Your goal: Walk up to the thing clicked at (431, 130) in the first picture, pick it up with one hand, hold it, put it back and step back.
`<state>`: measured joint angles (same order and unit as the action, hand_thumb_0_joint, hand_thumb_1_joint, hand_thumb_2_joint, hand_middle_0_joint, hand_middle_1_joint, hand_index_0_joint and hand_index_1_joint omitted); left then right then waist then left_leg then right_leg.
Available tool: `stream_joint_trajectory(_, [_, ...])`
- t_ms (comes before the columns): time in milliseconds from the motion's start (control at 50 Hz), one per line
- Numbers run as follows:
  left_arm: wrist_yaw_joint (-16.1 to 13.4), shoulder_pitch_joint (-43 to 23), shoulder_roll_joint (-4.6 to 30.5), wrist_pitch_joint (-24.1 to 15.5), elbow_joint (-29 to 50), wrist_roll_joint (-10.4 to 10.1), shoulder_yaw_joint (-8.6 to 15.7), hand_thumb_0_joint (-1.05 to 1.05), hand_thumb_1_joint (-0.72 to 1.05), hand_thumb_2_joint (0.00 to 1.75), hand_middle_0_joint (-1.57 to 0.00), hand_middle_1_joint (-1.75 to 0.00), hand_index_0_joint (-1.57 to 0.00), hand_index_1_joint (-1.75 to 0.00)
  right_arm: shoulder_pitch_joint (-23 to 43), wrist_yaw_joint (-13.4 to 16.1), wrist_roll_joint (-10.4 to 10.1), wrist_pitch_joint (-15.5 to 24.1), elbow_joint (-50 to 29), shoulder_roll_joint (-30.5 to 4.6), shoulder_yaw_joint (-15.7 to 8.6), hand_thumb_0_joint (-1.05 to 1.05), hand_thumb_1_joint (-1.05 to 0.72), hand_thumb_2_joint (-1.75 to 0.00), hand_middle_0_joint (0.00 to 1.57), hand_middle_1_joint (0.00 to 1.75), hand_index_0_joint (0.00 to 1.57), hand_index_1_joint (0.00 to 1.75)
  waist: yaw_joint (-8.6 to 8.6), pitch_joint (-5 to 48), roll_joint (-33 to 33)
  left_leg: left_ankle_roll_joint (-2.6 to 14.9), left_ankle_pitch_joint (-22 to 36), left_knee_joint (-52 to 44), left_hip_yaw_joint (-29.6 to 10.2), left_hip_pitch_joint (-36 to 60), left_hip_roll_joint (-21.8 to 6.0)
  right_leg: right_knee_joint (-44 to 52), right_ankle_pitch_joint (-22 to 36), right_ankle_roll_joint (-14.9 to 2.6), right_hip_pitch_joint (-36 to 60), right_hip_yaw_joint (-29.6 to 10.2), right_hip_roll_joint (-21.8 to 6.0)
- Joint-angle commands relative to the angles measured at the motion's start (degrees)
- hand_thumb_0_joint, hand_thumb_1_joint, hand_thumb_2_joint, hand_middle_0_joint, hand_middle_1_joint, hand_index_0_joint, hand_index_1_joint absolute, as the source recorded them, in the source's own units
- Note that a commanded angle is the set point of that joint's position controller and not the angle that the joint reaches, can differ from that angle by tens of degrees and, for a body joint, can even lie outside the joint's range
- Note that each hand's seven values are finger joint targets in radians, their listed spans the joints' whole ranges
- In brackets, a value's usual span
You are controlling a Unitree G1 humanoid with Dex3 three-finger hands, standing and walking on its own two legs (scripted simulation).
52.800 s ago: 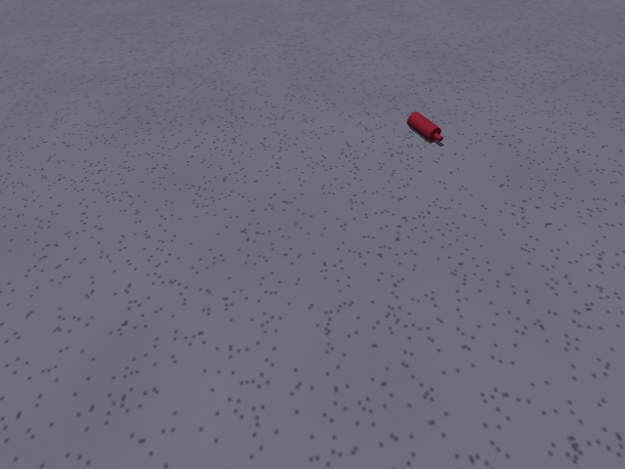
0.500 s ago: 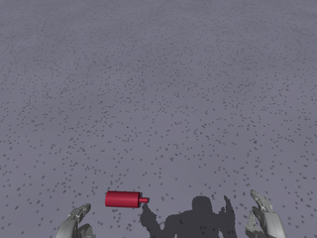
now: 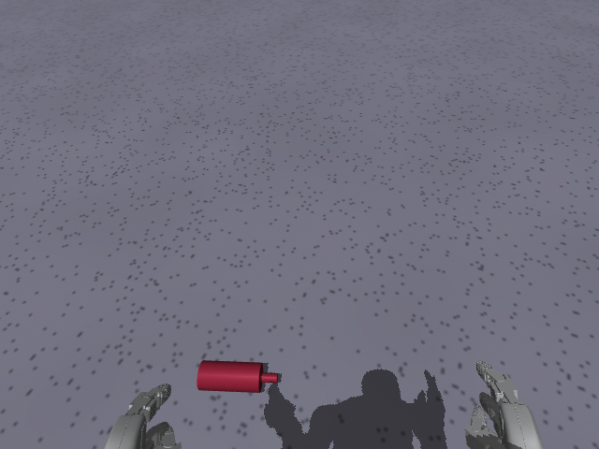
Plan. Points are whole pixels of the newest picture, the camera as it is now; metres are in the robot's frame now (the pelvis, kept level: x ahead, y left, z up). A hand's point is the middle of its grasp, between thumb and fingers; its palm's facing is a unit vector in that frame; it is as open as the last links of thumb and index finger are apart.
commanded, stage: home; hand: left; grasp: from above
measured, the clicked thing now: (239, 376) +0.47 +0.22 -0.67
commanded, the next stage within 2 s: stand in 0.40 s
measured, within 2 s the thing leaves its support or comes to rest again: neither
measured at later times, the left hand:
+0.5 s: hand out of the picture +0.16 +0.18 -0.04, palm faces +0.04 -0.98 -0.21, open 7.4 cm
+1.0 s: hand out of the picture +0.06 +0.24 -0.11, palm faces +0.04 -0.94 -0.33, open 7.4 cm
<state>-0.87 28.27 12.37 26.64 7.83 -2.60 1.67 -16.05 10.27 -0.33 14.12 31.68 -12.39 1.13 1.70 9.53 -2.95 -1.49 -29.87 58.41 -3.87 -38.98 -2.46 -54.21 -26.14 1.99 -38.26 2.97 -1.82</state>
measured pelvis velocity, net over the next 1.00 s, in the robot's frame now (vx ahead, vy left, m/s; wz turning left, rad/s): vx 0.00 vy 0.00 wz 0.01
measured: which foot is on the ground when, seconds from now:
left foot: down 0.00-1.00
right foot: down 0.00-1.00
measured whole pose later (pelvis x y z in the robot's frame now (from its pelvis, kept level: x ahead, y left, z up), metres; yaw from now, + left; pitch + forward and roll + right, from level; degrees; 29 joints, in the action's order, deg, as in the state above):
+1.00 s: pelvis +0.00 +0.00 +0.05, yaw +0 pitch -2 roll +0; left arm -1.8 13.2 16.0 1.4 -53.8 2.1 2.3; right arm -11.4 0.9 2.4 0.6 56.2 -16.6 -2.8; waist -1.4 -3.0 -0.6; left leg -0.4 -20.1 36.1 -1.6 -14.5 -0.2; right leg -35.2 -18.1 2.6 -15.4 1.6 -4.0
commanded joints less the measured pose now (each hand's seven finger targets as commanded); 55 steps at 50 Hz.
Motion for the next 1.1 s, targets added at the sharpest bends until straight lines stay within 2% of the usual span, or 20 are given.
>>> stream_joint_trajectory(0, [-0.7,-1.5,6.8,-2.9,11.2,0.2,4.2,0.0,0.9,0.9,-0.2,-0.3,-0.2,-0.3,3.9,1.0,-0.1,3.1,-9.1,-7.0,-2.9,0.0,-0.9,-0.9,0.2,0.3,0.2,0.3,0.36,5.0,1.0,1.81,14.8,-9.3,1.9,4.0,2.4,8.3,11.6,-1.44,5.4,1.4,2.5])
stream_joint_trajectory(100, [-0.5,-0.7,6.1,-2.6,10.5,0.2,3.2,0.0,0.9,0.9,-0.2,-0.3,-0.2,-0.3,4.0,0.8,-0.2,3.0,-9.6,-7.0,-2.8,0.0,-0.9,-0.9,0.2,0.3,0.2,0.3,0.36,3.7,0.9,1.71,13.8,-9.9,1.4,3.2,2.3,8.1,10.6,-1.51,4.6,1.9,2.7])
stream_joint_trajectory(180, [-0.6,-1.7,7.2,-2.6,12.4,-0.1,4.2,0.0,0.9,0.9,-0.2,-0.3,-0.2,-0.3,4.0,0.7,-0.3,3.0,-9.8,-7.2,-3.0,0.0,-0.9,-0.9,0.2,0.3,0.2,0.3,0.27,4.3,0.4,1.8,12.7,-9.7,1.8,3.3,2.4,8.4,9.7,-1.45,4.7,1.6,2.6])
stream_joint_trajectory(220, [-0.4,-1.1,5.8,-2.5,11.4,0.1,2.7,0.0,0.9,0.9,-0.2,-0.3,-0.2,-0.3,3.8,0.7,-0.2,3.0,-9.7,-7.1,-2.8,0.0,-0.9,-0.9,0.2,0.3,0.2,0.3,0.87,4.2,0.6,1.71,12.9,-9.9,1.5,3.5,2.3,8.0,9.8,-1.5,4.2,1.8,2.7])
stream_joint_trajectory(240, [-0.4,-1.5,6.4,-2.5,12.3,0.0,3.2,0.0,0.9,0.9,-0.2,-0.3,-0.2,-0.3,4.0,0.7,-0.3,3.0,-9.7,-7.1,-2.7,0.0,-0.9,-0.9,0.2,0.3,0.2,0.3,0.22,3.5,-0.5,1.58,12.5,-10.2,1.2,3.2,2.2,7.9,9.4,-1.58,3.9,1.8,2.7])
stream_joint_trajectory(260, [-0.6,-1.3,6.9,-2.5,12.5,0.0,4.0,0.0,0.9,0.9,-0.2,-0.3,-0.2,-0.3,3.8,0.8,-0.3,2.9,-9.6,-7.1,-2.9,0.0,-0.9,-0.9,0.2,0.3,0.2,0.3,0.14,4.3,-0.7,1.55,12.8,-10.1,1.4,3.6,2.2,7.9,9.5,-1.61,4.3,1.7,2.6])
stream_joint_trajectory(340, [-0.5,-0.4,5.7,-2.4,10.9,0.0,2.7,0.0,0.9,0.9,-0.2,-0.3,-0.2,-0.3,3.8,0.7,-0.3,2.8,-9.7,-7.0,-2.7,0.0,-0.9,-0.9,0.2,0.3,0.2,0.3,0.45,4.0,-0.5,1.39,14.4,-10.1,0.8,3.6,2.0,7.3,10.8,-1.64,4.0,2.0,2.8])
stream_joint_trajectory(460, [-0.7,-0.9,6.7,-2.6,12.5,0.1,3.5,0.0,0.9,0.9,-0.2,-0.3,-0.2,-0.3,3.6,0.6,-0.2,2.8,-9.6,-7.3,-3.0,0.0,-0.9,-0.9,0.2,0.3,0.2,0.3,0.11,4.9,-1.1,1.16,15.9,-10.1,0.7,4.1,1.8,6.6,11.6,-1.9,4.5,1.9,2.8])
stream_joint_trajectory(480, [-2.9,-17.3,11.2,-15.0,-7.6,6.1,3.5,0.0,0.9,0.9,-0.2,-0.3,-0.2,-0.3,7.1,-2.8,7.3,-3.7,4.8,-14.3,-4.9,0.0,-0.9,-0.9,0.2,0.3,0.2,0.3,-3.86,-9.1,3.0,4.4,24.2,-15.3,-0.9,5.9,-0.6,8.5,11.0,-3.99,12.5,-2.2,-0.9])
stream_joint_trajectory(500, [-2.5,-11.1,12.0,-18.9,-18.2,6.5,4.4,0.0,0.9,0.9,-0.2,-0.3,-0.2,-0.3,7.2,-4.3,7.2,-6.2,5.3,-15.2,-5.9,0.0,-0.9,-0.9,0.2,0.3,0.2,0.3,-4.13,-4.2,4.9,5.29,25.4,-14.7,0.4,9.4,-0.1,10.3,11.7,-5.93,15.0,-5.3,-1.7])
stream_joint_trajectory(520, [-2.3,-10.6,13.1,-20.9,-21.2,7.0,4.4,0.0,0.9,0.9,-0.2,-0.3,-0.2,-0.3,6.9,-5.6,7.2,-7.3,4.7,-14.9,-5.7,0.0,-0.9,-0.9,0.2,0.3,0.2,0.3,-3.29,-2.5,6.3,5.32,25.3,-14.2,0.9,11.4,0.4,11.2,12.5,-6.48,15.3,-6.5,-2.5])
stream_joint_trajectory(540, [-1.9,-12.6,13.3,-21.9,-22.9,7.0,3.7,0.0,0.9,0.9,-0.2,-0.3,-0.2,-0.3,5.7,-6.5,7.0,-8.2,4.6,-14.5,-5.5,0.0,-0.9,-0.9,0.2,0.3,0.2,0.3,-2.07,-3.3,4.5,5.1,22.8,-15.0,0.1,10.8,0.8,11.4,13.3,-6.43,15.3,-6.3,-2.0])
stream_joint_trajectory(560, [-1.7,-12.9,13.5,-23.0,-25.3,6.7,3.3,0.0,0.9,0.9,-0.2,-0.3,-0.2,-0.3,6.4,-7.3,5.7,-8.5,5.4,-13.8,-5.3,0.0,-0.9,-0.9,0.2,0.3,0.2,0.3,-2.88,-2.3,3.0,5.05,20.2,-16.4,-0.2,12.7,1.2,11.6,14.0,-6.13,17.5,-6.4,-2.5])
stream_joint_trajectory(580, [-1.5,-14.4,13.8,-23.7,-27.5,6.3,3.5,0.0,0.9,0.9,-0.2,-0.3,-0.2,-0.3,6.1,-8.3,4.0,-8.7,6.7,-12.6,-5.2,0.0,-0.9,-0.9,0.2,0.3,0.2,0.3,-2.92,-2.5,3.6,4.95,18.1,-17.6,0.3,13.7,1.6,12.1,14.2,-5.57,18.6,-6.4,-3.1])
stream_joint_trajectory(620, [-1.3,-15.3,13.4,-24.0,-31.9,5.7,3.7,0.0,0.9,0.9,-0.2,-0.3,-0.2,-0.3,7.9,-9.1,3.1,-9.3,7.7,-12.6,-5.8,0.0,-0.9,-0.9,0.2,0.3,0.2,0.3,-3.56,-2.7,6.9,4.39,17.5,-17.3,1.2,15.9,2.0,15.1,11.8,-5.28,17.3,-7.5,-3.9])
stream_joint_trajectory(700, [-1.6,-17.8,12.7,-25.4,-40.2,5.6,3.5,0.0,0.9,0.9,-0.2,-0.3,-0.2,-0.3,8.0,-9.6,3.5,-10.3,11.4,-13.0,-6.5,0.0,-0.9,-0.9,0.2,0.3,0.2,0.3,-3.28,-4.3,2.6,5.02,13.2,-23.3,-1.9,17.6,0.0,17.0,7.8,-3.84,18.2,-5.4,-3.1])
stream_joint_trajectory(740, [-1.6,-17.8,12.3,-26.0,-43.8,5.5,3.5,0.0,0.9,0.9,-0.2,-0.3,-0.2,-0.3,8.9,-9.5,3.6,-10.7,12.8,-13.6,-6.6,0.0,-0.9,-0.9,0.2,0.3,0.2,0.3,-3.73,-6.5,-0.4,5.25,11.0,-27.0,-3.7,16.8,-1.0,17.6,8.8,-3.15,20.1,-4.0,-2.2])
stream_joint_trajectory(840, [-1.6,-17.7,13.3,-27.4,-51.5,5.0,3.5,0.0,0.9,0.9,-0.2,-0.3,-0.2,-0.3,7.1,-8.8,2.9,-11.5,16.7,-13.7,-6.5,0.0,-0.9,-0.9,0.2,0.3,0.2,0.3,-2.82,-7.4,2.9,4.38,20.9,-27.0,-1.9,21.6,-0.6,22.2,17.1,-3.6,23.3,-5.3,-3.9])
stream_joint_trajectory(920, [-1.8,-17.6,13.9,-27.5,-56.5,4.4,3.3,0.0,0.9,0.9,-0.2,-0.3,-0.2,-0.3,6.0,-8.3,2.6,-12.0,19.8,-14.1,-6.4,0.0,-0.9,-0.9,0.2,0.3,0.2,0.3,-2.54,-6.7,3.0,4.1,25.6,-29.1,-2.2,25.0,-1.5,24.2,21.4,-3.71,26.7,-4.9,-4.5])
stream_joint_trajectory(1080, [-2.0,-18.7,14.6,-27.1,-63.7,4.2,2.7,0.0,0.9,0.9,-0.2,-0.3,-0.2,-0.3,6.6,-7.9,1.9,-12.6,24.6,-14.9,-5.6,0.0,-0.9,-0.9,0.2,0.3,0.2,0.3,-2.41,-8.4,2.8,3.15,28.6,-34.4,-2.3,29.3,-2.5,29.6,22.3,-2.96,30.2,-4.3,-4.8])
